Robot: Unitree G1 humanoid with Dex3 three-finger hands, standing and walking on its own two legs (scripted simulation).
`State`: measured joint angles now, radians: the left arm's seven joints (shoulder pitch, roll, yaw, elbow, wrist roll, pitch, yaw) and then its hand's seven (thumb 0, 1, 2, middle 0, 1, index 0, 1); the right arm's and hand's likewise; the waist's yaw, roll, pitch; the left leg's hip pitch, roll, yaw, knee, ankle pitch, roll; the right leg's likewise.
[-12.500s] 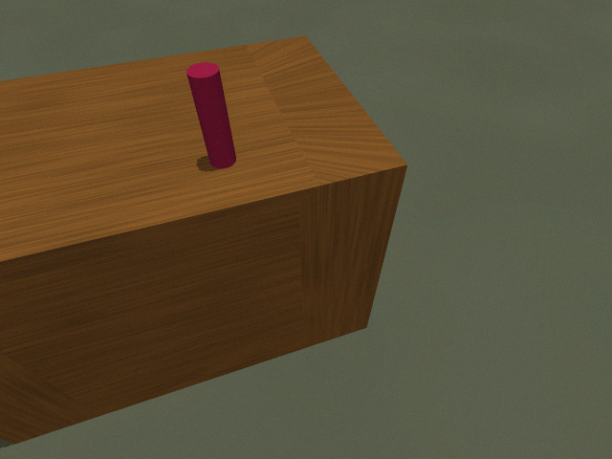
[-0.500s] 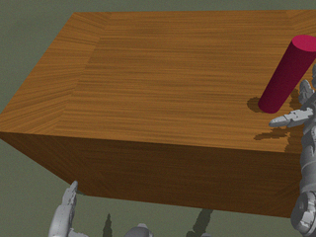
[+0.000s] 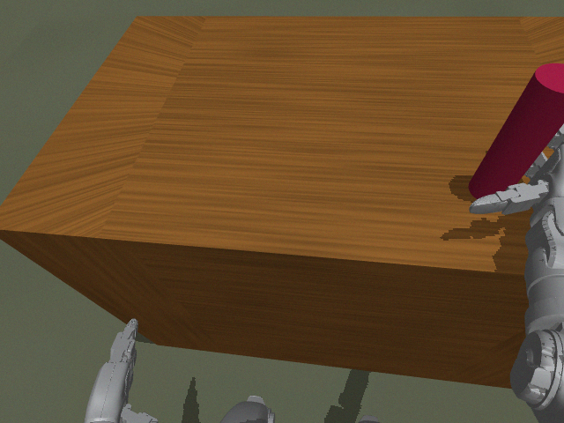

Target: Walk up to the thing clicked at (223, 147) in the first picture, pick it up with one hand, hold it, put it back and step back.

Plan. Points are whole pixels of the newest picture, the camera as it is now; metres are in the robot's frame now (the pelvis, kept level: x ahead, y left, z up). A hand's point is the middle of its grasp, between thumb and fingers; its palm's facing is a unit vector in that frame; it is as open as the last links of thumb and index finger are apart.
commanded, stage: close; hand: right
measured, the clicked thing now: (518, 143) +0.48 -0.25 +0.12
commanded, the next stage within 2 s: settle in 0.42 s
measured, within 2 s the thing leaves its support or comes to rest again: leaves its support in 0.80 s
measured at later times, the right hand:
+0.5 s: hand (509, 163) +0.47 -0.25 +0.09, palm faces +0.22 +0.98 +0.04, open 7.9 cm
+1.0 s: hand (518, 145) +0.47 -0.24 +0.12, palm faces +0.25 +0.97 +0.01, open 7.8 cm
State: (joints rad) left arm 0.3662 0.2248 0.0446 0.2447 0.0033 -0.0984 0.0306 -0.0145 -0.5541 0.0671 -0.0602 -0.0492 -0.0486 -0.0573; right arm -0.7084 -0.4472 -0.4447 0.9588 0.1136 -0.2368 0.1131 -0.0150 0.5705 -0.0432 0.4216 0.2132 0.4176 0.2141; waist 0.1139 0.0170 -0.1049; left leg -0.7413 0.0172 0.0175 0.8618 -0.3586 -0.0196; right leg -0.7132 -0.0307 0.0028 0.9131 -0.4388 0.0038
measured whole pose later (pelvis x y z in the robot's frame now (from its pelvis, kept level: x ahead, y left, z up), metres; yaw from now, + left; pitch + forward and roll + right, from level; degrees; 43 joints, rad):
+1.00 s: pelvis +0.01 +0.00 +0.01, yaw +0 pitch +12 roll +1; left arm 0.35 0.23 0.03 0.29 0.00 -0.08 0.04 -0.01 -0.54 0.06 -0.07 -0.06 -0.06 -0.06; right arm -0.74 -0.47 -0.43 0.97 0.10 -0.18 0.09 -0.03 0.13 -1.03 0.82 1.09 0.87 1.11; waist 0.11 0.00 -0.10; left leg -0.67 0.01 0.02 0.78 -0.33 -0.02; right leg -0.64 -0.03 0.00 0.84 -0.42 0.00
